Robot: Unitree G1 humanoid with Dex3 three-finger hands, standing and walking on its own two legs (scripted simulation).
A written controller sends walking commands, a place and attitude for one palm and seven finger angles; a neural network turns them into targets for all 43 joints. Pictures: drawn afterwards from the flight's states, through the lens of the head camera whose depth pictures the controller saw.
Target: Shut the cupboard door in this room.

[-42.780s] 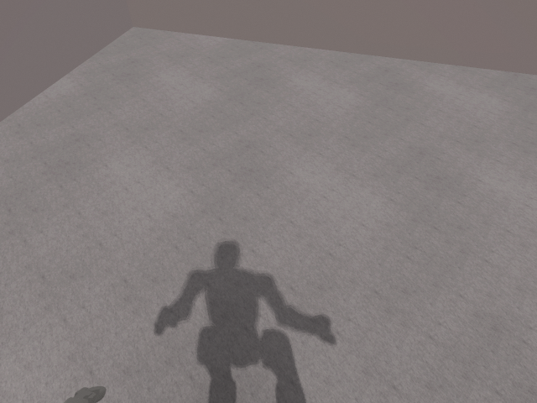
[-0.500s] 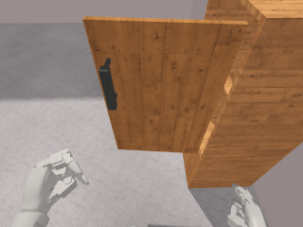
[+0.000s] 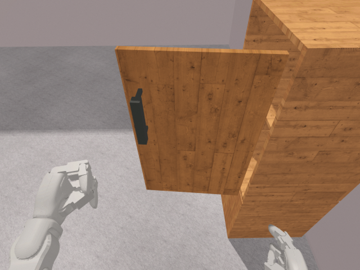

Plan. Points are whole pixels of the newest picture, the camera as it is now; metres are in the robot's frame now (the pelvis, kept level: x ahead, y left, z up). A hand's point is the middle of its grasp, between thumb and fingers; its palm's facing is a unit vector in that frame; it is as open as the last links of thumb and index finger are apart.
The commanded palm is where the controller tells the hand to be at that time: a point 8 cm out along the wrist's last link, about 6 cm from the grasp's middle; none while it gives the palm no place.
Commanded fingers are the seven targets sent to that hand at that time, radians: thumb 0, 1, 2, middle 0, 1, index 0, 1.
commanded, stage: raise the hand and make a fist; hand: left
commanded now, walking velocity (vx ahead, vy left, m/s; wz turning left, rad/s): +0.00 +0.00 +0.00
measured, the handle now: (141, 117) +0.46 +0.14 +0.10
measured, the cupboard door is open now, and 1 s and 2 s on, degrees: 85 85 85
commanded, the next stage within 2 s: bring the fist close to the handle in 0.28 s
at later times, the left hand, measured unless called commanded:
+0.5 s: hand (102, 193) +0.23 +0.17 +0.11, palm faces +0.05 -1.00 -0.07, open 3.1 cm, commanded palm +0.22 +0.22 +0.11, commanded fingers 0.00 0.90 0.90 -1.30 -1.50 -1.30 -1.50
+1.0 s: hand (126, 163) +0.31 +0.14 +0.10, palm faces +0.03 -1.00 -0.03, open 3.1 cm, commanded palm +0.29 +0.19 +0.11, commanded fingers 0.00 0.90 0.90 -1.30 -1.50 -1.30 -1.50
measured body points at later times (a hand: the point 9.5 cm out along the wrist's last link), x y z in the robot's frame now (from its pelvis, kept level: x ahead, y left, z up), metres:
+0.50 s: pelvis +0.00 -0.02 +0.00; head -0.01 -0.03 +0.45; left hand +0.22 +0.22 +0.11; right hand +0.18 -0.24 -0.07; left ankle +0.01 +0.07 -0.72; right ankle -0.01 -0.10 -0.72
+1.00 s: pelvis +0.01 -0.03 +0.00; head +0.01 -0.04 +0.45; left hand +0.30 +0.20 +0.11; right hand +0.17 -0.27 -0.08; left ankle +0.01 +0.07 -0.72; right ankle -0.01 -0.10 -0.72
